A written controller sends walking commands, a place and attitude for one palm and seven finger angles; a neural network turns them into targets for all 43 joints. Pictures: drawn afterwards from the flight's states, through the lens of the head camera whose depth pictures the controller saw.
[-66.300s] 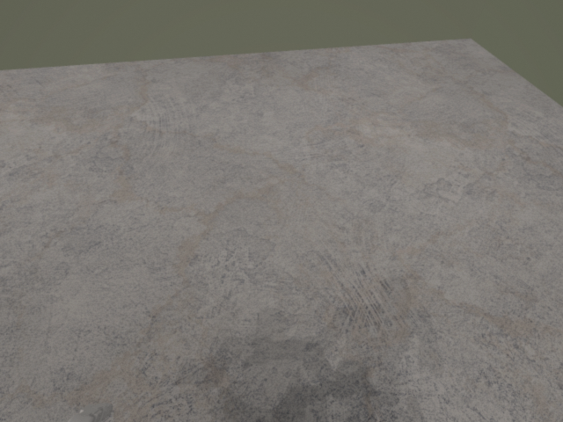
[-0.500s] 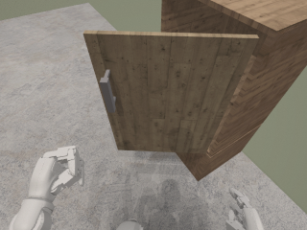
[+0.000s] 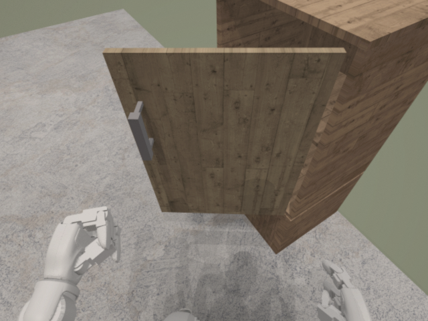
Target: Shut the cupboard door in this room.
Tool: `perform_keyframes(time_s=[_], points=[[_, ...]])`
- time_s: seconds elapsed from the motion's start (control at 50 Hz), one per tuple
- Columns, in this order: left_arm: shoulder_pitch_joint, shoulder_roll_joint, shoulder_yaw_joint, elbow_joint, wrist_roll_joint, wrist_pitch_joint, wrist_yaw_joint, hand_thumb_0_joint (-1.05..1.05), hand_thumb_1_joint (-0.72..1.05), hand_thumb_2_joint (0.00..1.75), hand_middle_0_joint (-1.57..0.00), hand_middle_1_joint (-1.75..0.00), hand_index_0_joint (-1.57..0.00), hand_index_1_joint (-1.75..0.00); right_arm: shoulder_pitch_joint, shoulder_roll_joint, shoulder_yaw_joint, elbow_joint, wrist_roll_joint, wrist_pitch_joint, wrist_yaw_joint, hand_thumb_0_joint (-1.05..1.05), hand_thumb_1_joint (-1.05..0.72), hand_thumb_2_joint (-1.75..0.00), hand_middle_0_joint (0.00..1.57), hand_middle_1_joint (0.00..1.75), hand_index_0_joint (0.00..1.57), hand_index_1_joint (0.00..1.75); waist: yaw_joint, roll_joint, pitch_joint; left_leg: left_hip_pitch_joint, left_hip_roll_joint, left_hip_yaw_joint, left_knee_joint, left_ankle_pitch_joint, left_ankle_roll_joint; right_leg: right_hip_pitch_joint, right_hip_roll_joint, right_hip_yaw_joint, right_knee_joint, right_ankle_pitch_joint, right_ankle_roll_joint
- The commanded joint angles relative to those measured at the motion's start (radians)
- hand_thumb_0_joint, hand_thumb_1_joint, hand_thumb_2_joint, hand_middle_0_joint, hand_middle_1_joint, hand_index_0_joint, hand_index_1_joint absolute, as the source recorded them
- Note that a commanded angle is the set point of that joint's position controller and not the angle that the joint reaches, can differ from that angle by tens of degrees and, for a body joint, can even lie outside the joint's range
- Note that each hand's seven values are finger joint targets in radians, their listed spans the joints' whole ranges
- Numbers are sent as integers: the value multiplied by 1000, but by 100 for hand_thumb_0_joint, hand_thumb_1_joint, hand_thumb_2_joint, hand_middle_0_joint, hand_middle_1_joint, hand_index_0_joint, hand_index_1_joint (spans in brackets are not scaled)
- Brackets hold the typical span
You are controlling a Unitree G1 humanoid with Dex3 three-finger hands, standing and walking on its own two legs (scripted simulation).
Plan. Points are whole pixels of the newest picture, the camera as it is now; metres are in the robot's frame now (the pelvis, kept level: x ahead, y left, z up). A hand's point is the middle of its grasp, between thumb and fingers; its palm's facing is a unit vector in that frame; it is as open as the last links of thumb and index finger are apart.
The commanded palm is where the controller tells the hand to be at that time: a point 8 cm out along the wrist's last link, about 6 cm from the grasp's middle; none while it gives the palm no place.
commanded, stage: bring the fist close to the handle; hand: left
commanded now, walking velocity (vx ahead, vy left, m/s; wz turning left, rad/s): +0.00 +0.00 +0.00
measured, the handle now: (143, 131) +0.48 +0.20 +0.08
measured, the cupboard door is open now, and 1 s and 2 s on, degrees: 55 55 47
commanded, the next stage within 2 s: push the door shut along its arc in 1.36 s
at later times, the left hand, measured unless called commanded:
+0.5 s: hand (130, 198) +0.31 +0.18 +0.08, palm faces -0.01 -1.00 -0.01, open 3.1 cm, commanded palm +0.29 +0.23 +0.08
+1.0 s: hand (150, 161) +0.39 +0.16 +0.08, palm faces +0.00 -1.00 -0.01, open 3.1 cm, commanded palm +0.37 +0.21 +0.08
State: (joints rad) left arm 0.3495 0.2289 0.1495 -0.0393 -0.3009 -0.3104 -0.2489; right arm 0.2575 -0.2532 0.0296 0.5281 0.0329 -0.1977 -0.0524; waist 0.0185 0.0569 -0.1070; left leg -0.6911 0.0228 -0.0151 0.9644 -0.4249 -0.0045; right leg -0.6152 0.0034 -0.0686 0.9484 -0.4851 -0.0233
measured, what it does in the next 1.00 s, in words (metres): stands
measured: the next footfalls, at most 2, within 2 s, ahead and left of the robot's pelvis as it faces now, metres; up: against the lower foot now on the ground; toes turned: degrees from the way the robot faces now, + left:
none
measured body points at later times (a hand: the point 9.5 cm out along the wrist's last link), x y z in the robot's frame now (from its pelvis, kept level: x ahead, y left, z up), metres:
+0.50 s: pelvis +0.00 +0.01 +0.00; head +0.04 +0.00 +0.45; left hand +0.30 +0.23 +0.08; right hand +0.15 -0.23 -0.09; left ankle +0.03 +0.12 -0.68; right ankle +0.00 -0.10 -0.68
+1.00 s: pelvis -0.01 +0.01 +0.00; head +0.05 +0.01 +0.45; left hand +0.39 +0.21 +0.08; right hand +0.11 -0.24 -0.11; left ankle +0.03 +0.12 -0.68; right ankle +0.00 -0.10 -0.68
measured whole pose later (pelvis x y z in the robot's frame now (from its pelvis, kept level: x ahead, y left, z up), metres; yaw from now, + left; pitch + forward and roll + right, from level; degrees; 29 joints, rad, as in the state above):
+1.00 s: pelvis -0.01 +0.01 +0.00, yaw -1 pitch +12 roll -1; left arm -0.43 0.22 0.17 0.66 -0.18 -0.33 -0.10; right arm 0.28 -0.25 0.02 0.64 0.03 -0.10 -0.02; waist -0.04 0.04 -0.10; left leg -0.75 0.02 0.02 0.95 -0.40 0.02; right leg -0.69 0.00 -0.04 0.93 -0.45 0.00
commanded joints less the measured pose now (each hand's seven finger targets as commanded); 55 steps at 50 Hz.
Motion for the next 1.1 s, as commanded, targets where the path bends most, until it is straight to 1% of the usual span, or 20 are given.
perform_keyframes(time_s=[0.0,0.12,0.14,0.18,0.2,0.26,0.3,0.38,0.56,0.58,0.64,0.68,0.76,0.78,0.84,0.88,0.92,0.98,1.06,1.08], points=[[-206,146,82,-166,-13,-65,4,0,90,90,-130,-150,-130,-150,-51,-113,-49,-141,8,-48,-17,0,-90,-90,20,30,20,30,-28,-80,-122,83,-32,-2,-107,151,31,58,0,92,-182,208,18],[-351,150,70,-108,-4,-53,2,0,90,90,-130,-150,-130,-150,-50,-116,-49,-120,14,-52,-21,0,-90,-90,20,30,20,30,-26,-30,-179,119,-30,-4,-118,160,32,62,1,84,-174,220,12],[-363,134,54,-96,-3,-47,2,0,90,90,-130,-150,-130,-150,-49,-115,-48,-120,12,-51,-19,0,-90,-90,20,30,20,30,-26,-40,-187,125,-32,-5,-123,164,33,69,1,80,-173,229,14],[-357,174,92,-62,3,-35,10,0,90,90,-130,-150,-130,-150,-46,-121,-49,-116,12,-44,-19,0,-90,-90,20,30,20,30,-6,-41,-201,129,-30,-6,-130,189,32,94,4,76,-167,256,8],[-376,132,55,-58,6,-31,12,0,90,90,-130,-150,-130,-150,-53,-114,-48,-122,13,-40,-15,0,-90,-90,20,30,20,30,-14,-50,-204,140,-31,-4,-140,193,32,95,2,69,-166,270,11],[-454,129,54,-13,16,-24,36,0,90,90,-130,-150,-130,-150,-55,-116,-46,-113,14,-32,-11,0,-90,-90,20,30,20,30,-17,-34,-181,148,-29,-3,-155,168,29,66,5,59,-172,237,10],[-477,126,55,19,22,-24,51,0,90,90,-130,-150,-130,-150,-54,-117,-48,-110,11,-26,-8,0,-90,-90,20,30,20,30,-15,-68,-179,145,-29,-4,-162,175,30,79,4,59,-177,247,10],[-528,156,89,65,36,-36,68,0,90,90,-130,-150,-130,-150,-45,-122,-53,-98,8,-11,-1,0,-90,-90,20,30,20,30,-8,-70,-213,153,-27,4,-163,199,29,100,6,60,-169,280,9],[-807,115,30,187,67,-58,91,0,90,90,-130,-150,-130,-150,-32,-127,-56,-57,10,8,2,0,-90,-90,20,30,20,30,-46,-32,-227,181,-19,-7,-166,169,26,31,10,44,-158,247,5],[-826,138,46,211,74,-58,97,0,90,90,-130,-150,-130,-150,-25,-132,-58,-49,9,10,2,0,-90,-90,20,30,20,30,-43,-36,-236,182,-17,-10,-165,174,27,33,11,45,-157,249,3],[-876,111,29,235,78,-62,109,0,90,90,-130,-150,-130,-150,-20,-129,-60,-47,9,15,6,0,-90,-90,20,30,20,30,-42,-26,-288,213,-16,-11,-164,205,24,39,11,39,-146,282,2],[-869,148,63,290,85,-59,119,0,90,90,-130,-150,-130,-150,-9,-135,-61,-41,7,24,8,0,-90,-90,20,30,20,30,-36,-49,-281,198,-15,-8,-162,213,24,51,13,42,-151,293,2],[-947,127,52,346,95,-60,133,0,90,90,-130,-150,-130,-150,4,-130,-61,-34,5,41,17,0,-90,-90,20,30,20,30,-44,-46,-291,198,-16,-3,-159,245,23,49,12,40,-143,334,4],[-948,169,89,366,99,-62,139,0,90,90,-130,-150,-130,-150,12,-136,-64,-31,3,46,16,0,-90,-90,20,30,20,30,-37,-59,-294,191,-14,-3,-156,254,23,61,13,42,-141,342,3],[-1036,120,43,406,107,-73,143,0,90,90,-130,-150,-130,-150,14,-130,-64,-26,6,56,19,0,-90,-90,20,30,20,30,-59,-51,-283,187,-14,2,-153,222,24,28,13,44,-147,315,7],[-1103,162,71,464,115,-77,150,0,90,90,-130,-150,-130,-150,30,-138,-65,-10,3,62,17,0,-90,-90,20,30,20,30,-70,-57,-270,174,-13,-6,-148,197,25,10,16,44,-149,288,6],[-1174,135,47,477,122,-91,151,0,90,90,-130,-150,-130,-150,34,-136,-68,-4,2,65,19,0,-90,-90,20,30,20,30,-79,-29,-304,193,-13,-6,-142,210,24,-3,15,44,-139,296,5],[-1148,152,72,514,124,-101,153,0,90,90,-130,-150,-130,-150,56,-142,-75,-3,-3,69,25,0,-90,-90,20,30,20,30,-60,-17,-360,221,-12,-9,-136,255,20,12,19,40,-128,326,0],[-1087,173,107,541,115,-100,149,0,90,90,-130,-150,-130,-150,58,-139,-76,-14,-1,87,33,0,-90,-90,20,30,20,30,-49,-81,-342,171,-17,11,-141,262,28,62,19,49,-139,368,7],[-1049,210,139,556,118,-97,147,0,90,90,-130,-150,-130,-150,65,-144,-77,-19,-3,94,31,0,-90,-90,20,30,20,30,-37,-81,-332,158,-16,13,-144,262,27,75,19,51,-139,369,7]])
